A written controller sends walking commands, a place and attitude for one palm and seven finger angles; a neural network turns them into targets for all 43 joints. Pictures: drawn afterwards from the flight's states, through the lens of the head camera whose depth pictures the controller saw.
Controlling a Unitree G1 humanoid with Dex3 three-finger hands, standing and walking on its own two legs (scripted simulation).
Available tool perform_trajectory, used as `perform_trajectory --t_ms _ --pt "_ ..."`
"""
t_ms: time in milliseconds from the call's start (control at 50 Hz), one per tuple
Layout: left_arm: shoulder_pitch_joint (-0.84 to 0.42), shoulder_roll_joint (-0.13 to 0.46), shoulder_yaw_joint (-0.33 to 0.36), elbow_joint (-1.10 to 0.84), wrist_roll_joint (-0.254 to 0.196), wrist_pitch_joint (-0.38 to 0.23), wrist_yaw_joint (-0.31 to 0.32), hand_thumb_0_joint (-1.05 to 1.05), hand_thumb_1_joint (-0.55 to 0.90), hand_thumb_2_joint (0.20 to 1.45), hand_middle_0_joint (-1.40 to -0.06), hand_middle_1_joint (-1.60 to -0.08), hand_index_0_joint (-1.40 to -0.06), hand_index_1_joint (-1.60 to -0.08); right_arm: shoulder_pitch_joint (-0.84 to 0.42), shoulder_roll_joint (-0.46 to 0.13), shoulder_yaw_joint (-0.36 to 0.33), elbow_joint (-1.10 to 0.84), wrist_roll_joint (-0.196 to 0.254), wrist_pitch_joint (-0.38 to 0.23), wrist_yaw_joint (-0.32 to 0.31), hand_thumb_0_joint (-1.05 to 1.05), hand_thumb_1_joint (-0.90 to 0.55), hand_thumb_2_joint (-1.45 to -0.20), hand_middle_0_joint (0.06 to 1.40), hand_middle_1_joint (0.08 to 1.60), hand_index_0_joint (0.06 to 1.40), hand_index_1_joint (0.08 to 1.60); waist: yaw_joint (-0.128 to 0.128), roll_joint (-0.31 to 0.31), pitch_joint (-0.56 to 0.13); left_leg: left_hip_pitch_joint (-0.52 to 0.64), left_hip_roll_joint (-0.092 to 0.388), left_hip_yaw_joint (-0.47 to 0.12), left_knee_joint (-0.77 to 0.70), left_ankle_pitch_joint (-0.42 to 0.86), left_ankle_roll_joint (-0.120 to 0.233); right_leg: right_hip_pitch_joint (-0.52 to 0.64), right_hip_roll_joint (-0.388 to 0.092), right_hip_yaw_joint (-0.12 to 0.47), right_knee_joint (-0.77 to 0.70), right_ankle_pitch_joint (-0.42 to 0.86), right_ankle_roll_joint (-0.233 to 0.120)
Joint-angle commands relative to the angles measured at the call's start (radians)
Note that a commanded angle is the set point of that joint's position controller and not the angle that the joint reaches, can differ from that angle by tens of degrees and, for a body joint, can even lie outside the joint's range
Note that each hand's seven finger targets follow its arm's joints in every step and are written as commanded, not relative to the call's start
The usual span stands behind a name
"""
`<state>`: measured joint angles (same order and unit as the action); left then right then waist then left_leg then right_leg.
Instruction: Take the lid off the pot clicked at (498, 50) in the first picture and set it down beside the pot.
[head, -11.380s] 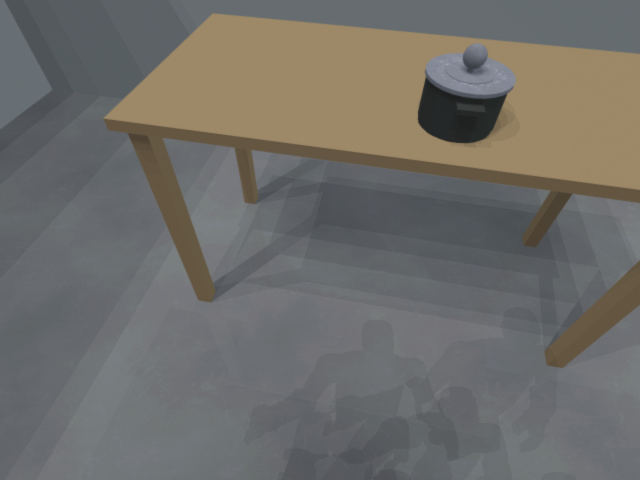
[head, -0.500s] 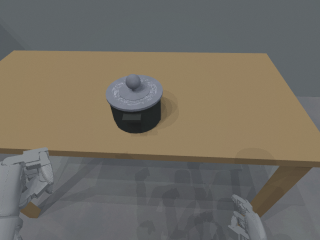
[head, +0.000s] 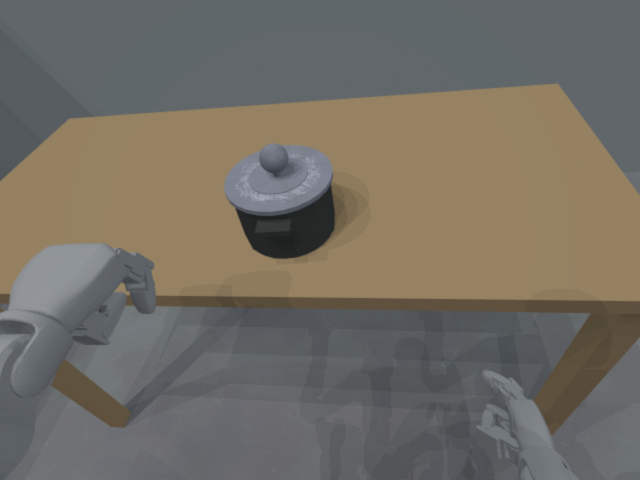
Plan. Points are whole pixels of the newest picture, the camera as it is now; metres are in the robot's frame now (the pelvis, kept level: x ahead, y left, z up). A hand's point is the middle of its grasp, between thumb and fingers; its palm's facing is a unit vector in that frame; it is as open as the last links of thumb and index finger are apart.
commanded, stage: reach forward and open the fingers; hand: left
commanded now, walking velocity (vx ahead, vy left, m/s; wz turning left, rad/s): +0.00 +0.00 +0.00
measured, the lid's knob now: (273, 158) +0.53 +0.14 +0.15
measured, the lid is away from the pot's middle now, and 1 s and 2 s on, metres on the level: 0.00 0.00 0.00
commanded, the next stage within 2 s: move the open hand above the knob in 0.96 s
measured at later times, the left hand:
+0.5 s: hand (110, 247) +0.28 +0.25 +0.21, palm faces +0.00 +0.05 -1.00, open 9.7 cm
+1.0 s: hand (124, 217) +0.31 +0.24 +0.22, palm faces +0.01 +0.00 -1.00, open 10.0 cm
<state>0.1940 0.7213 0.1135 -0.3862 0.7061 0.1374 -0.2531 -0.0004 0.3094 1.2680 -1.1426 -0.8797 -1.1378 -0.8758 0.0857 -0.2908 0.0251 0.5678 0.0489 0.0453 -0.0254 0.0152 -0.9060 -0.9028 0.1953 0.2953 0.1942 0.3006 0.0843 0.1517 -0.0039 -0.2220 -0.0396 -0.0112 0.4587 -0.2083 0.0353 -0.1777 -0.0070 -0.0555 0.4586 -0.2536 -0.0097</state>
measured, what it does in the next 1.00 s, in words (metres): stands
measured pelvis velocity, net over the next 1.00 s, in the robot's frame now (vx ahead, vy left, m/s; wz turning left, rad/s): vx -0.02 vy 0.01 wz -0.01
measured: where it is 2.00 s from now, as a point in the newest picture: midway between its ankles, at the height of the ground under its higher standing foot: outside the picture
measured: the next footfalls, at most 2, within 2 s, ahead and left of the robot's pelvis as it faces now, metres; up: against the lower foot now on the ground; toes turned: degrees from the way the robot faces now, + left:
none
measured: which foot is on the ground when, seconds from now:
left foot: down 0.00-1.00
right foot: down 0.00-1.00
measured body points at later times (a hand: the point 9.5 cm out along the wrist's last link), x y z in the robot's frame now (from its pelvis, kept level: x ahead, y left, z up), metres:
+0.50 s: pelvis -0.03 +0.01 +0.00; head -0.03 -0.05 +0.44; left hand +0.27 +0.24 +0.27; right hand +0.19 -0.21 -0.09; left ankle +0.02 +0.10 -0.74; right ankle +0.00 -0.11 -0.74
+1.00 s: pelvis -0.02 +0.01 +0.00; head -0.01 -0.04 +0.44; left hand +0.30 +0.24 +0.28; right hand +0.21 -0.20 -0.10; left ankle +0.02 +0.10 -0.74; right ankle +0.00 -0.11 -0.74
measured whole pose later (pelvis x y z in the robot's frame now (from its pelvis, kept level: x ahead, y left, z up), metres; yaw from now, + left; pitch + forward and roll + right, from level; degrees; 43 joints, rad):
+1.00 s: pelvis -0.02 +0.01 +0.00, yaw +0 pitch -1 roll +0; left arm -0.35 0.71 0.03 -0.16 0.74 0.19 -0.44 0.00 -0.39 1.73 -0.90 -0.09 -0.89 -0.08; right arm 0.10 -0.30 0.04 0.55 0.08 0.05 0.02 0.02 -0.91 -0.90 0.20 0.30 0.19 0.30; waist 0.07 0.14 0.01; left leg -0.27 -0.06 0.01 0.46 -0.18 0.06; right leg -0.24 -0.03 -0.04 0.49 -0.24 0.01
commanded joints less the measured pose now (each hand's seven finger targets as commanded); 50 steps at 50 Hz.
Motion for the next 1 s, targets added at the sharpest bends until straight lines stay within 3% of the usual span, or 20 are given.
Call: perform_trajectory --t_ms 0,20,60,180,300,320,400,420,460,520,560,600,660,700,720,800,840,880,920,980 --pt "-0.253 0.226 0.174 -0.114 -0.004 0.006 -0.024 0.000 0.019 1.467 -1.027 -0.542 -1.027 -0.542 -0.178 -0.081 -0.026 -0.186 0.011 -0.075 0.007 0.000 -0.900 -0.900 0.200 0.300 0.200 0.300 -0.009 -0.056 -0.156 0.106 0.001 -0.029 -0.045 0.206 0.012 0.005 0.016 0.027 -0.078 0.193 0.002" --pt "-0.289 0.253 0.177 -0.136 -0.008 -0.004 -0.042 0.000 -0.012 1.488 -1.015 -0.507 -1.015 -0.507 -0.158 -0.079 -0.024 -0.180 0.004 -0.073 0.008 0.000 -0.900 -0.900 0.200 0.300 0.200 0.300 -0.001 -0.060 -0.216 0.107 -0.003 -0.022 -0.054 0.216 0.013 0.040 0.004 0.019 -0.077 0.200 0.010" --pt "-0.309 0.247 0.165 -0.156 -0.015 -0.008 -0.059 0.000 -0.075 1.530 -0.991 -0.436 -0.991 -0.436 -0.165 -0.080 -0.027 -0.184 0.004 -0.078 0.012 0.000 -0.900 -0.900 0.200 0.300 0.200 0.300 0.000 -0.067 -0.220 0.114 -0.002 -0.022 -0.054 0.219 0.013 0.040 0.006 0.021 -0.078 0.211 0.014" --pt "-0.524 0.351 0.222 0.019 0.023 0.002 -0.075 0.000 -0.260 1.620 -0.918 -0.223 -0.918 -0.223 -0.155 -0.091 -0.020 -0.161 0.009 -0.078 0.000 0.000 -0.900 -0.900 0.200 0.300 0.200 0.300 -0.001 -0.101 -0.152 0.058 0.000 -0.024 -0.076 0.108 0.009 -0.005 0.007 0.023 -0.097 0.079 0.012" --pt "-0.536 0.212 0.112 -0.033 -0.024 -0.010 -0.099 0.000 -0.383 1.671 -0.870 -0.081 -0.870 -0.081 -0.189 -0.084 -0.026 -0.205 0.027 -0.107 0.020 0.000 -0.900 -0.900 0.200 0.300 0.200 0.300 -0.011 -0.047 -0.225 0.122 -0.009 -0.027 -0.047 0.112 0.010 -0.010 0.014 0.027 -0.072 0.087 -0.001" --pt "-0.578 0.237 0.104 -0.047 -0.011 -0.013 -0.111 0.000 -0.382 1.669 -0.870 -0.081 -0.870 -0.081 -0.178 -0.077 -0.018 -0.194 0.017 -0.099 0.022 0.000 -0.900 -0.900 0.200 0.300 0.200 0.300 -0.004 -0.056 -0.261 0.111 -0.008 -0.025 -0.073 0.104 0.009 0.016 0.004 0.020 -0.075 0.071 0.006" --pt "-0.727 0.387 0.220 0.039 0.037 -0.006 -0.084 0.000 -0.382 1.668 -0.869 -0.081 -0.869 -0.081 -0.166 -0.106 -0.021 -0.172 0.020 -0.101 0.010 0.000 -0.900 -0.900 0.200 0.300 0.200 0.300 -0.015 -0.071 -0.174 0.075 0.001 -0.033 -0.073 0.053 0.008 -0.031 0.016 0.027 -0.081 0.005 -0.005" --pt "-0.809 0.394 0.200 0.079 0.057 -0.003 -0.090 0.000 -0.382 1.668 -0.869 -0.081 -0.869 -0.081 -0.167 -0.092 -0.010 -0.159 0.015 -0.092 0.008 0.000 -0.900 -0.900 0.200 0.300 0.200 0.300 -0.007 -0.080 -0.189 0.053 0.005 -0.038 -0.099 0.041 0.004 -0.017 0.007 0.019 -0.078 -0.019 -0.002" --pt "-0.835 0.389 0.202 0.113 0.047 -0.003 -0.089 0.000 -0.382 1.668 -0.870 -0.081 -0.870 -0.081 -0.162 -0.092 -0.019 -0.161 0.018 -0.090 0.006 0.000 -0.900 -0.900 0.200 0.300 0.200 0.300 0.002 -0.069 -0.193 0.059 0.007 -0.042 -0.100 0.036 0.003 -0.020 0.004 0.018 -0.075 -0.023 -0.005" --pt "-0.781 0.289 0.135 0.112 0.017 0.001 -0.109 0.000 -0.383 1.672 -0.870 -0.081 -0.870 -0.081 -0.169 -0.083 -0.016 -0.180 0.023 -0.092 0.023 0.000 -0.900 -0.900 0.200 0.300 0.200 0.300 0.005 -0.066 -0.253 0.086 0.003 -0.038 -0.088 0.073 0.001 -0.001 0.001 0.018 -0.058 0.032 -0.008" --pt "-0.745 0.187 0.047 0.104 -0.001 0.007 -0.123 0.000 -0.385 1.679 -0.872 -0.081 -0.872 -0.081 -0.173 -0.082 -0.019 -0.191 0.030 -0.089 0.030 0.000 -0.900 -0.900 0.200 0.300 0.200 0.300 -0.009 -0.094 -0.198 0.075 0.008 -0.038 -0.093 0.040 0.001 -0.042 0.001 0.007 -0.063 0.020 -0.001" --pt "-0.736 0.168 0.036 0.130 0.007 0.012 -0.122 0.000 -0.387 1.690 -0.874 -0.081 -0.874 -0.081 -0.166 -0.090 -0.022 -0.196 0.040 -0.095 0.035 0.000 -0.900 -0.900 0.200 0.300 0.200 0.300 -0.026 -0.114 -0.177 0.083 0.010 -0.039 -0.076 0.017 0.005 -0.078 0.013 0.012 -0.059 0.005 -0.007" --pt "-0.974 0.335 0.112 0.084 0.057 0.010 -0.114 0.000 -0.391 1.708 -0.878 -0.081 -0.878 -0.081 -0.171 -0.099 -0.015 -0.178 0.026 -0.085 0.019 0.000 -0.900 -0.900 0.200 0.300 0.200 0.300 -0.017 -0.078 -0.211 0.066 0.015 -0.047 -0.115 -0.027 0.006 -0.052 0.004 0.014 -0.058 -0.046 -0.006" --pt "-1.010 0.423 0.194 0.098 0.070 0.010 -0.096 0.000 -0.393 1.717 -0.880 -0.081 -0.880 -0.081 -0.154 -0.106 -0.016 -0.174 0.025 -0.094 0.014 0.000 -0.900 -0.900 0.200 0.300 0.200 0.300 -0.013 -0.045 -0.250 0.092 0.008 -0.051 -0.084 0.029 0.008 -0.038 0.013 0.025 -0.045 -0.020 -0.019" --pt "-1.032 0.428 0.186 0.127 0.086 0.018 -0.108 0.000 -0.394 1.721 -0.881 -0.081 -0.881 -0.081 -0.164 -0.091 -0.009 -0.172 0.017 -0.088 0.014 0.000 -0.900 -0.900 0.200 0.300 0.200 0.300 0.006 -0.041 -0.302 0.082 0.007 -0.051 -0.095 0.051 0.006 -0.004 0.003 0.025 -0.040 -0.011 -0.019" --pt "-0.812 0.288 0.143 0.179 0.030 0.032 -0.133 0.000 -0.395 1.729 -0.882 -0.081 -0.882 -0.081 -0.147 -0.094 -0.018 -0.188 0.029 -0.076 0.036 0.000 -0.900 -0.900 0.200 0.300 0.200 0.300 0.001 -0.078 -0.292 0.104 -0.001 -0.031 -0.036 0.203 0.003 0.001 0.006 0.018 -0.023 0.151 -0.021" --pt "-0.785 0.182 0.041 0.147 0.014 0.046 -0.161 0.000 -0.396 1.735 -0.884 -0.081 -0.884 -0.081 -0.166 -0.086 -0.014 -0.200 0.033 -0.058 0.048 0.000 -0.900 -0.900 0.200 0.300 0.200 0.300 -0.004 -0.129 -0.242 0.082 0.009 -0.027 -0.063 0.160 0.003 -0.027 0.000 0.000 -0.034 0.130 -0.008" --pt "-0.803 0.150 -0.003 0.114 0.012 0.048 -0.164 0.000 -0.398 1.740 -0.885 -0.081 -0.885 -0.081 -0.176 -0.090 -0.014 -0.204 0.038 -0.055 0.049 0.000 -0.900 -0.900 0.200 0.300 0.200 0.300 -0.021 -0.136 -0.201 0.075 0.013 -0.027 -0.076 0.096 0.006 -0.067 0.003 -0.005 -0.045 0.081 0.000" --pt "-0.880 0.228 0.040 0.061 0.033 0.047 -0.161 0.000 -0.399 1.740 -0.887 -0.081 -0.887 -0.081 -0.173 -0.091 -0.009 -0.207 0.036 -0.058 0.046 0.000 -0.900 -0.900 0.200 0.300 0.200 0.300 -0.021 -0.123 -0.244 0.087 0.009 -0.031 -0.074 0.109 0.011 -0.045 0.004 0.001 -0.041 0.081 -0.006" --pt "-1.038 0.434 0.183 0.024 0.076 0.044 -0.137 0.000 -0.400 1.740 -0.888 -0.081 -0.888 -0.081 -0.166 -0.098 -0.010 -0.186 0.022 -0.062 0.025 0.000 -0.900 -0.900 0.200 0.300 0.200 0.300 -0.003 -0.052 -0.310 0.105 0.005 -0.046 -0.070 0.156 0.014 0.002 0.001 0.019 -0.027 0.092 -0.017"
